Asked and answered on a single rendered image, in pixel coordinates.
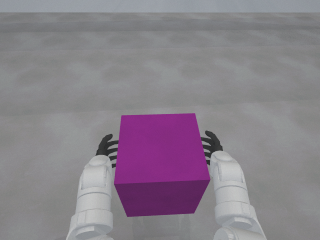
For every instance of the left robot hand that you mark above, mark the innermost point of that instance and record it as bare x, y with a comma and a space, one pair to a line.
103, 148

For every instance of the left robot forearm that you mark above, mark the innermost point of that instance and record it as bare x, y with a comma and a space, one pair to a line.
93, 215

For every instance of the right robot upper arm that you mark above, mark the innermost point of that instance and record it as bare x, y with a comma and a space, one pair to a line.
235, 233

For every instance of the carton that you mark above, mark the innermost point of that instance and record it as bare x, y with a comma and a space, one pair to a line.
161, 167

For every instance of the right robot hand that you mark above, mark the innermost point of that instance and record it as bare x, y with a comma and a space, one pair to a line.
214, 142

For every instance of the right robot forearm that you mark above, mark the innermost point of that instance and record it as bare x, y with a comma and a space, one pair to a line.
232, 201

